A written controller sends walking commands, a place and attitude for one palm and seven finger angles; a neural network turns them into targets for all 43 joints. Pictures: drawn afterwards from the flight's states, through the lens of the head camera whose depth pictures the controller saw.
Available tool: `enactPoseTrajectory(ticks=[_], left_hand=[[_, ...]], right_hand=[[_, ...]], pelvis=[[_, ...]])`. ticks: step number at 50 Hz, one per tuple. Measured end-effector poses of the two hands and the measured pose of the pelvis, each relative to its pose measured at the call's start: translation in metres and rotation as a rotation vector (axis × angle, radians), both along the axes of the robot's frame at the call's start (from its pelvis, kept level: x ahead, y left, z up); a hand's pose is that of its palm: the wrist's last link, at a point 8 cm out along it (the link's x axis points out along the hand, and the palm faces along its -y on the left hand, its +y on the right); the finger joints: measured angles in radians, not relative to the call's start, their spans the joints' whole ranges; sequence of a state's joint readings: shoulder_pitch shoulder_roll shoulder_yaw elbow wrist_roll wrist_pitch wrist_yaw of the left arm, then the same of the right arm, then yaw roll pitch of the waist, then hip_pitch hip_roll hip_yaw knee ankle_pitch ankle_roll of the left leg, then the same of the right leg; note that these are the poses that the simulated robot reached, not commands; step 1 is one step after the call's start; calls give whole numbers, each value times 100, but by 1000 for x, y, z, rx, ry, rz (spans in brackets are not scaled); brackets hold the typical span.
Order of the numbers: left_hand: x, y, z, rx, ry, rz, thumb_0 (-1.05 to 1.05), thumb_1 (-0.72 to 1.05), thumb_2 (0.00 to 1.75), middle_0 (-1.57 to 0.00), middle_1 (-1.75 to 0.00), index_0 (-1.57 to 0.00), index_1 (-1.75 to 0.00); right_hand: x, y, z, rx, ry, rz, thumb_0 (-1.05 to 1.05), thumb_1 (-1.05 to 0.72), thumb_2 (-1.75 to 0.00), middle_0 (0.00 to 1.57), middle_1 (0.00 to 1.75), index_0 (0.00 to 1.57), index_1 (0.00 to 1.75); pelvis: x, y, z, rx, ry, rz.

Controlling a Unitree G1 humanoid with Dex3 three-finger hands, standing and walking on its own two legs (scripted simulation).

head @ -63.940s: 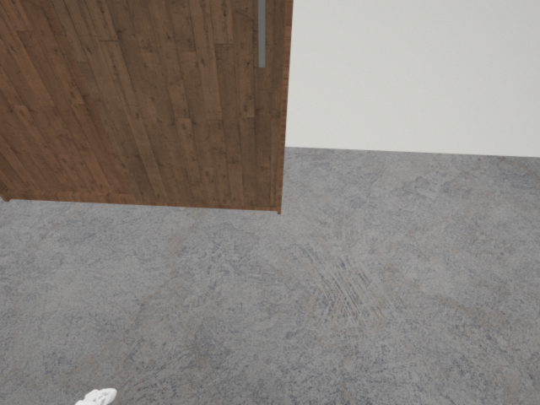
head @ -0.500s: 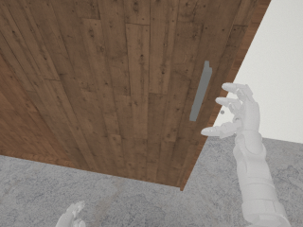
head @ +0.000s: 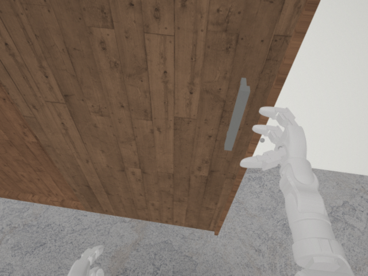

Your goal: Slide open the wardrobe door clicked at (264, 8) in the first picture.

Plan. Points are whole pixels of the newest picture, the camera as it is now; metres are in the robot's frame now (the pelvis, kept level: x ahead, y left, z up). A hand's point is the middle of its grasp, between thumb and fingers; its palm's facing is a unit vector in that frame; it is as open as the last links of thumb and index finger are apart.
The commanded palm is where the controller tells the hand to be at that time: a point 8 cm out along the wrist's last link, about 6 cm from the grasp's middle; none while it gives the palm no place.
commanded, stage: move the hooked fingers beside the handle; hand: right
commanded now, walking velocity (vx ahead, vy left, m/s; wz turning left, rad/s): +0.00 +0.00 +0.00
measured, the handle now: (235, 116) +0.46 -0.08 +0.12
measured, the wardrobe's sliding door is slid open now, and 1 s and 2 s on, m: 0.00 0.00 0.00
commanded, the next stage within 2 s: feel for the door with the fingertips in 0.82 s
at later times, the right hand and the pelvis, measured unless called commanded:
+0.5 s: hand (264, 141) +0.38 -0.14 +0.12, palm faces +0.06 +1.00 +0.01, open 14.0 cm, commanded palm +0.35 -0.19 +0.13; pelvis +0.00 +0.00 +0.00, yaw +0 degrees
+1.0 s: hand (267, 142) +0.37 -0.14 +0.13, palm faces +0.04 +1.00 +0.01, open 14.0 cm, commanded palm +0.35 -0.18 +0.12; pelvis +0.00 +0.00 +0.00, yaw +0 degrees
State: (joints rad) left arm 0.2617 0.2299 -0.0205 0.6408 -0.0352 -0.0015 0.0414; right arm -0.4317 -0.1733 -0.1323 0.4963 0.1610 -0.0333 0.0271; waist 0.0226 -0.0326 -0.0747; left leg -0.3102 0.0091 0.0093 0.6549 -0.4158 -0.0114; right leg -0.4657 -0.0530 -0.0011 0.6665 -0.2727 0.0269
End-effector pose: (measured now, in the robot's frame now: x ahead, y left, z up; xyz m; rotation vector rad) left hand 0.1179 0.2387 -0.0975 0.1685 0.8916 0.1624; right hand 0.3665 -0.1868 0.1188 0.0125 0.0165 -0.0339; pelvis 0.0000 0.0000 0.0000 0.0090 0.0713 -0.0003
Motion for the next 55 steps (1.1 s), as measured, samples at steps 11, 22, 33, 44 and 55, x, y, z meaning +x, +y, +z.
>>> enactPoseTrajectory(ticks=[11, 22, 33, 44, 55], left_hand=[[8, 0, 3, 7, -33, -20, 1, 91, 90, -20, -30, -20, -30], [1, 6, 4, 22, -11, -2, 1, 91, 90, -20, -30, -20, -30], [-11, 8, -1, 12, 28, 13, 1, 91, 90, -20, -30, -20, -30], [-4, 4, 2, 17, -11, 1, 1, 91, 90, -20, -30, -20, -30], [6, -3, 6, 8, -40, -23, 1, 91, 90, -20, -30, -20, -30]], right_hand=[[-20, 2, 13, -20, -128, -15, -1, 50, -30, 30, 120, 30, 120], [-7, -2, -9, 7, 22, -30, -1, 50, -30, 30, 120, 30, 120], [-5, -5, 3, -4, -15, -5, -1, 50, -30, 30, 120, 30, 120], [-18, -4, 12, -10, -124, -25, -1, 50, -30, 30, 120, 30, 120], [-18, 9, -4, 12, 7, 17, -1, 50, -30, 30, 120, 30, 120]], pelvis=[[-1, 2, -1, 0, -10, -2], [-6, 4, 1, 1, 0, -2], [-3, 3, 1, 1, -5, -3], [-4, 1, 0, 1, -11, 2], [-8, -2, 1, 5, -16, -11]])
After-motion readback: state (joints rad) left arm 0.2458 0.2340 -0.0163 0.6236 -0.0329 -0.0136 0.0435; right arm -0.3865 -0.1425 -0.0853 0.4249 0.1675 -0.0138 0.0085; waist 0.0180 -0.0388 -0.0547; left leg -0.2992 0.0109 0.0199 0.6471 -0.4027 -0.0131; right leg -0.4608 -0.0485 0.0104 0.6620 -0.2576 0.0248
